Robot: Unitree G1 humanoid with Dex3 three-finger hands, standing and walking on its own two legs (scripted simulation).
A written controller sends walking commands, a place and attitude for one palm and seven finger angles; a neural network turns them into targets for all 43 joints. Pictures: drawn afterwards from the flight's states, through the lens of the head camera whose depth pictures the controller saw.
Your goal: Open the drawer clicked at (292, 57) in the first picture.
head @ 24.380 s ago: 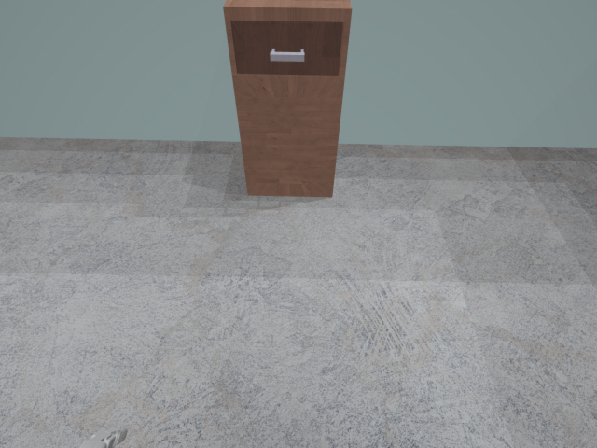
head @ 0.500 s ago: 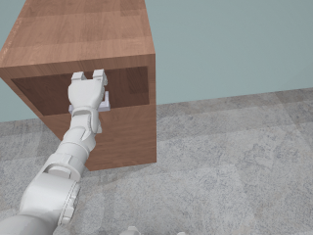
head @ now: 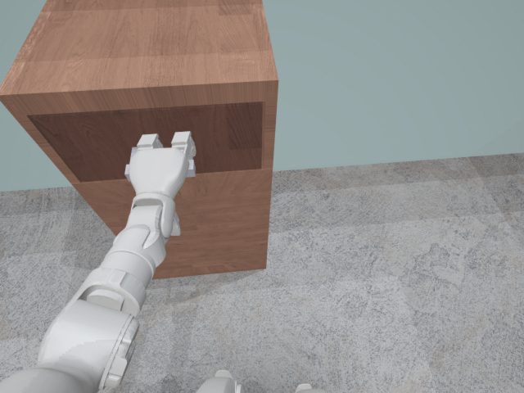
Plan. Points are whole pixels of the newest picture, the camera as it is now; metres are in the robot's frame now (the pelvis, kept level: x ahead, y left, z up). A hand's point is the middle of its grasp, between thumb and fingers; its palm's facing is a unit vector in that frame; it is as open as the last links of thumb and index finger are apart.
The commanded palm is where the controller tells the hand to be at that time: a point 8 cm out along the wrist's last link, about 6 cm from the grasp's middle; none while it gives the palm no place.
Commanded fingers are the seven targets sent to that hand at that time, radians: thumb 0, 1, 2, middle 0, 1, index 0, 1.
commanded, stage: lower the fingers behind the handle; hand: left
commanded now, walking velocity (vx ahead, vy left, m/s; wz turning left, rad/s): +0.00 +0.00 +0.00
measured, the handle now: (162, 160) +0.51 +0.18 +0.00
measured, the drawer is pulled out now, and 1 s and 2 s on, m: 0.00 0.00 0.01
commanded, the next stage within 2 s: close the thumb around the handle in 0.88 s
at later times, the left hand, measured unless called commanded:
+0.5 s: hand (164, 196) +0.45 +0.18 -0.02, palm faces -0.01 -0.05 -1.00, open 13.9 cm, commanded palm +0.43 +0.17 +0.04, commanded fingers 0.00 -0.50 0.30 -0.30 -1.20 -0.30 -1.20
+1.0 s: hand (162, 194) +0.45 +0.18 -0.02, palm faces -0.05 -0.06 -1.00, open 13.8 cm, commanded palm +0.43 +0.17 +0.04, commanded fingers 0.00 -0.39 0.35 -0.31 -1.21 -0.31 -1.21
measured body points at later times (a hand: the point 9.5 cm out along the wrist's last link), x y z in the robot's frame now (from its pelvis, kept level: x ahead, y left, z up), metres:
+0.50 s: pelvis -0.01 +0.00 -0.01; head +0.08 +0.00 +0.43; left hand +0.44 +0.18 +0.04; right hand -0.01 -0.27 -0.14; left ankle +0.02 +0.08 -0.68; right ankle -0.04 -0.11 -0.68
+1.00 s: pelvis -0.01 -0.01 -0.01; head +0.09 +0.00 +0.43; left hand +0.45 +0.18 +0.04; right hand +0.02 -0.27 -0.13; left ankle +0.02 +0.08 -0.68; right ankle -0.04 -0.11 -0.68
